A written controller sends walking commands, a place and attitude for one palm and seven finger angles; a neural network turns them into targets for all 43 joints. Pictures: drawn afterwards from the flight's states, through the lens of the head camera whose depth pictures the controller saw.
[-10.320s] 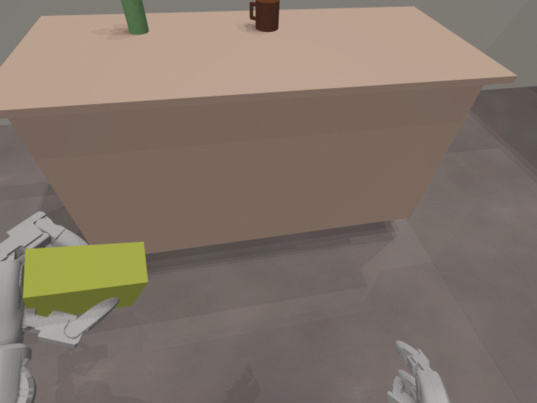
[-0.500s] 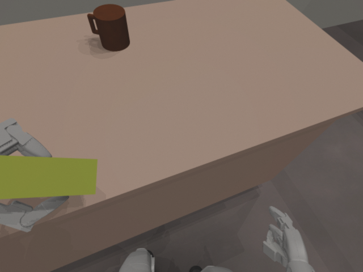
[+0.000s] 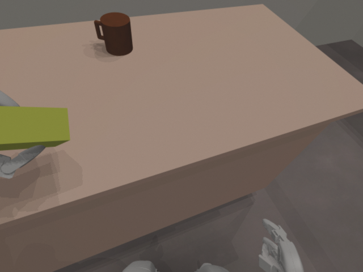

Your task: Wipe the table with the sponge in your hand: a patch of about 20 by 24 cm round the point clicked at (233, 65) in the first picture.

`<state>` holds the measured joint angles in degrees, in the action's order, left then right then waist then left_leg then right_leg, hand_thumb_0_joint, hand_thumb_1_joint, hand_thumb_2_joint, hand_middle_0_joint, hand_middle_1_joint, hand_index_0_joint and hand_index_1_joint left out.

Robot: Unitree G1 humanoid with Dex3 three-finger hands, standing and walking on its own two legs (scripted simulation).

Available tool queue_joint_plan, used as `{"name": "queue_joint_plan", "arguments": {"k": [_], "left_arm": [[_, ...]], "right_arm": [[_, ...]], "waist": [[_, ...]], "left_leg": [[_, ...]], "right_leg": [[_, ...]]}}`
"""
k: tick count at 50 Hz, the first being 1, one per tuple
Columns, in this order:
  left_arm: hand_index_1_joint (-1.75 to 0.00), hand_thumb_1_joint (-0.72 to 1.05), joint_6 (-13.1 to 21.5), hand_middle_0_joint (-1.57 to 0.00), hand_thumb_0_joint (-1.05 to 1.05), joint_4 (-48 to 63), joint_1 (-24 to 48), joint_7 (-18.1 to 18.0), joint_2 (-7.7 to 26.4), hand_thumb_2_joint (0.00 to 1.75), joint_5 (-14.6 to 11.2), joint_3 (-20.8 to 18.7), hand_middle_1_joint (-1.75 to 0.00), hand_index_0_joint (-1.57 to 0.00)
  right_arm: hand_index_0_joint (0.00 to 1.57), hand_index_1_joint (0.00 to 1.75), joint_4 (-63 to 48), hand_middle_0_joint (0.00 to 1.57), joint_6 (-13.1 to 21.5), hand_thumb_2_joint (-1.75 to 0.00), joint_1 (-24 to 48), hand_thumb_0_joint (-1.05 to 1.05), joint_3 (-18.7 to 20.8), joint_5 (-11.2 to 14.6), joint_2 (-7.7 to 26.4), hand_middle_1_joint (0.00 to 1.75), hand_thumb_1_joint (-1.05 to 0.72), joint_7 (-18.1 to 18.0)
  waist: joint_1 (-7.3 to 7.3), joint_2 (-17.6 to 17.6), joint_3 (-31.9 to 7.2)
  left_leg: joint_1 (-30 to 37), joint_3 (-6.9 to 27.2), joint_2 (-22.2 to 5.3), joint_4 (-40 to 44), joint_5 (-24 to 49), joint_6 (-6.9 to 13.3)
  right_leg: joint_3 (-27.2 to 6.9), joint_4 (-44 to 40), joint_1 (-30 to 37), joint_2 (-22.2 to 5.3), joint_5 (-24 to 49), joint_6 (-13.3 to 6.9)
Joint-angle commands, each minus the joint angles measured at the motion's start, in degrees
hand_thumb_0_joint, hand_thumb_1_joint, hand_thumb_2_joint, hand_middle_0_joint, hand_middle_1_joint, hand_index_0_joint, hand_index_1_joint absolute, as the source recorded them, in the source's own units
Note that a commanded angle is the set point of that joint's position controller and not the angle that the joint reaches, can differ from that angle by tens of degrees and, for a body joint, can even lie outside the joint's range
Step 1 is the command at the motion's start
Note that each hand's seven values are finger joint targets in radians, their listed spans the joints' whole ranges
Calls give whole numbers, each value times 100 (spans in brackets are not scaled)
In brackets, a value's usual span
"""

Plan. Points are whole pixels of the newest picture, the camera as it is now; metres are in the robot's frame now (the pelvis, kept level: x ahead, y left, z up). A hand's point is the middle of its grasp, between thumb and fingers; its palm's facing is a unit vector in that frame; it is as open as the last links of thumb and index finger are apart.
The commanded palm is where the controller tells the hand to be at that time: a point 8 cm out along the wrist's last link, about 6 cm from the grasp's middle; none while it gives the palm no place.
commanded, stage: come to a stop and stand still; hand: left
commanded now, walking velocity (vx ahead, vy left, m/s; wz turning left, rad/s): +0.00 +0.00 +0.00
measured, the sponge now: (33, 130) +0.27 +0.28 +0.19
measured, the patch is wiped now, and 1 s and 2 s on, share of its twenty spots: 0.00 0.00 0.00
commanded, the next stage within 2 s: look again from close up in 1.04 s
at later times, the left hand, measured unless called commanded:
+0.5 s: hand (42, 160) +0.23 +0.25 +0.17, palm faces +0.39 -0.85 -0.35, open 9.3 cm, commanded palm +0.16 +0.28 +0.19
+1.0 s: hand (50, 144) +0.25 +0.25 +0.17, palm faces +0.37 -0.86 -0.36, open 9.3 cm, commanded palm +0.20 +0.28 +0.19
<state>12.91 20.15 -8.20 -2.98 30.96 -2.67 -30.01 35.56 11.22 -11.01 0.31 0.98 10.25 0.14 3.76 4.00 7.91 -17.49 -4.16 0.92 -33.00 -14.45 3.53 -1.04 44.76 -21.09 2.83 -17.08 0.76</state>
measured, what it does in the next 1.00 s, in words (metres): stands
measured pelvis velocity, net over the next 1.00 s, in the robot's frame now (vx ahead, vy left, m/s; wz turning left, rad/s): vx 0.03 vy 0.01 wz -0.02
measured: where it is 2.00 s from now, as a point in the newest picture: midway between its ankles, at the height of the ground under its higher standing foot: outside the picture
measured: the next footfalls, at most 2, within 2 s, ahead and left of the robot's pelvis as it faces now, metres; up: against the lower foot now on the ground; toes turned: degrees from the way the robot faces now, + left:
none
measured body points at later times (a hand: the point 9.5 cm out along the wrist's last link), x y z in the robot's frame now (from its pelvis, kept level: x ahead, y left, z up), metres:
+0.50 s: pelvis +0.00 +0.00 +0.01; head -0.01 +0.02 +0.46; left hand +0.20 +0.29 +0.19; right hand +0.14 -0.22 -0.07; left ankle +0.05 +0.08 -0.73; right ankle +0.05 -0.12 -0.73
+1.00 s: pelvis +0.03 +0.01 +0.01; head +0.04 +0.03 +0.46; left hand +0.23 +0.29 +0.19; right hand +0.22 -0.21 -0.05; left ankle +0.05 +0.08 -0.73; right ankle +0.05 -0.12 -0.73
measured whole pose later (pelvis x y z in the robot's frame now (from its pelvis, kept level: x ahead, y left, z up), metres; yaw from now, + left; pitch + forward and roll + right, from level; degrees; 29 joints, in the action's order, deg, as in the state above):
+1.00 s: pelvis +0.03 +0.01 +0.01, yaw -1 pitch -2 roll -2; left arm 9.7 26.2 -23.8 -6.1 20.2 -1.5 -19.1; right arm 31.8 6.3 -10.3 -1.7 1.0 11.4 -1.1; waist 1.4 0.6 2.9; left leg -11.4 -1.7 1.4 -27.7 -14.1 3.2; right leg 2.9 23.3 -10.0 0.0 -11.0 0.3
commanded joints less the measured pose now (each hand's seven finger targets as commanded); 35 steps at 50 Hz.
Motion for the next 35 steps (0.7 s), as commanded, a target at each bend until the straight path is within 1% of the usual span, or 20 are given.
{"name": "queue_joint_plan", "arguments": {"k": [1, 2, 3, 4, 5, 6, 7, 8, 9, 10, 11, 12, 13, 16, 18, 20, 24, 26, 30, 35], "left_arm": [[-160, 10, 253, -120, 0, 2194, -867, 38, -133, 130, -152, 370, -160, -120], [-160, 10, 263, -120, 0, 2443, -1187, -20, -63, 130, -119, 263, -160, -120], [-160, 10, 314, -120, 0, 2589, -1478, -81, 113, 130, -82, 32, -160, -120], [-160, 10, 367, -120, 0, 2744, -1593, -225, 606, 130, -34, -419, -160, -120], [-160, 10, 424, -120, 0, 2725, -1544, -256, 596, 130, -51, -432, -160, -120], [-160, 10, 434, -120, 0, 2650, -1368, -278, 726, 130, -53, -535, -160, -120], [-160, 10, 419, -120, 0, 2423, -1152, -298, 770, 130, -72, -559, -160, -120], [-160, 10, 403, -120, 0, 2253, -824, -317, 813, 130, -106, -559, -160, -120], [-160, 10, 384, -120, 0, 2140, -575, -359, 1000, 130, -109, -655, -160, -120], [-160, 10, 352, -120, 0, 1710, -428, -347, 595, 130, -155, -404, -160, -120], [-160, 10, 290, -120, 0, 1614, -580, -327, 281, 130, -177, -150, -160, -120], [-160, 10, 274, -120, 0, 1710, -584, -326, 257, 130, -170, -36, -160, -120], [-160, 10, 262, -120, 0, 1797, -592, -345, 213, 130, -142, 54, -160, -120], [-160, 10, 276, -120, 0, 1753, -576, -404, -138, 130, -20, 444, -160, -120], [-160, 10, 241, -120, 0, 1628, -535, -418, -235, 130, 106, 578, -160, -120], [-160, 10, 196, -120, 0, 1501, -430, -439, -278, 130, 177, 630, -160, -120], [-160, 10, 196, -120, 0, 1582, -581, -446, 28, 130, 218, 297, -160, -120], [-160, 10, 218, -120, 0, 1630, -666, -426, -97, 130, 190, 385, -160, -120], [-160, 10, 236, -120, 0, 1685, -925, -425, -105, 130, 114, 362, -160, -120], [-160, 10, 215, -120, 0, 1777, -859, -447, -177, 130, 83, 470, -160, -120]], "right_arm": [[20, 30, -1203, 20, 182, -90, 234, 0, 482, 5, 825, 30, -90, 423], [20, 30, -1283, 20, 151, -90, 332, 0, 454, 54, 843, 30, -90, 458], [20, 30, -1342, 20, 127, -90, 340, 0, 424, 70, 840, 30, -90, 446], [20, 30, -1398, 20, 87, -90, 433, 0, 332, 95, 825, 30, -90, 397], [20, 30, -1483, 20, 54, -90, 393, 0, 251, 85, 818, 30, -90, 324], [20, 30, -1535, 20, 20, -90, 376, 0, 175, 82, 804, 30, -90, 250], [20, 30, -1512, 20, -38, -90, 326, 0, 126, 75, 773, 30, -90, 170], [20, 30, -1483, 20, -75, -90, 260, 0, 124, 58, 761, 30, -90, 86], [20, 30, -1430, 20, -116, -90, 182, 0, 85, 12, 776, 30, -90, 12], [20, 30, -1358, 20, -91, -90, 109, 0, 49, 3, 724, 30, -90, -39], [20, 30, -1361, 20, -62, -90, 39, 0, 153, 74, 755, 30, -90, -63], [20, 30, -1346, 20, -49, -90, 101, 0, 147, 76, 772, 30, -90, -97], [20, 30, -1280, 20, -34, -90, 163, 0, 96, 61, 734, 30, -90, -134], [20, 30, -1197, 20, 18, -90, 278, 0, 33, 16, 816, 30, -90, -175], [20, 30, -1211, 20, 39, -90, 338, 0, 30, 39, 849, 30, -90, -188], [20, 30, -1189, 20, 33, -90, 360, 0, 34, 55, 864, 30, -90, -182], [20, 30, -1196, 20, -21, -90, 348, 0, 73, 30, 839, 30, -90, -146], [20, 30, -1205, 20, -24, -90, 315, 0, 67, 16, 815, 30, -90, -144], [20, 30, -1138, 20, -6, -90, 302, 0, 54, -29, 787, 30, -90, -165], [20, 30, -1077, 20, 1, -90, 333, 0, 61, -18, 810, 30, -90, -174]], "waist": [[-351, -1134, -1635], [-266, -629, -1541], [-174, -519, -1577], [-100, -785, -1618], [-158, -951, -1596], [-150, -1145, -1519], [-197, -1067, -1421], [-250, -942, -1247], [-325, -963, -1116], [-344, -859, -1072], [-342, -205, -1039], [-346, 22, -1024], [-367, -116, -1010], [-327, -901, -971], [-283, -1056, -807], [-288, -1150, -779], [-254, -856, -948], [-261, -724, -910], [-289, -466, -1060], [-278, -923, -1332]], "left_leg": [[1713, 2049, -1758, 1138, 2800, 905], [1154, 1652, -1645, 1204, 2231, 801], [656, 1234, -1490, 1200, 1759, 594], [320, 877, -1310, 1176, 1201, 365], [-279, 863, -1214, 1091, 397, 200], [-711, 765, -1116, 897, -445, 90], [-1042, 607, -896, 661, -1298, -24], [-960, 440, -570, 245, -1717, -142], [-670, 493, -413, -39, -1647, -209], [-401, 487, -280, -37, -1587, -256], [141, 511, -148, -389, -1278, -297], [511, 543, -129, -535, -1060, -273], [741, 513, -128, -361, -939, -246], [407, 979, -472, 1030, -1243, -118], [-343, 1317, -746, 1658, -2136, -7], [-641, 1446, -852, 1884, -2120, 37], [-601, 1128, -693, 1599, -1869, -14], [-533, 1062, -574, 1488, -1770, -62], [48, 876, -446, 1103, -778, -129], [517, 925, -549, 1147, 668, -192]], "right_leg": [[-295, 2171, -1112, -313, -627, 65], [-82, 1580, -760, -390, -760, 28], [190, 646, -154, -439, -723, 11], [466, -118, 431, -389, -432, 8], [618, -789, 1085, -343, -124, -11], [558, -1331, 1589, -384, 102, -39], [267, -1635, 1837, -535, 159, -140], [-288, -2096, 1473, -811, 86, -326], [-673, -2453, 1000, -1128, 92, -481], [-867, -2615, 569, -1202, -463, -554], [-1354, -2925, -8, -1362, -1300, -696], [-1463, -3132, -351, -1534, -1731, -816], [-1278, -3098, -470, -1507, -1761, -796], [-425, -2436, 188, -774, -1199, -357], [-114, -2111, 777, -473, -913, -174], [115, -1739, 1211, -330, -288, -116], [48, -2180, 1532, -396, -151, -129], [-103, -2421, 1393, -486, -421, -198], [-360, -2740, 1133, -693, -243, -300], [-53, -2300, 1402, -581, 1171, -243]]}}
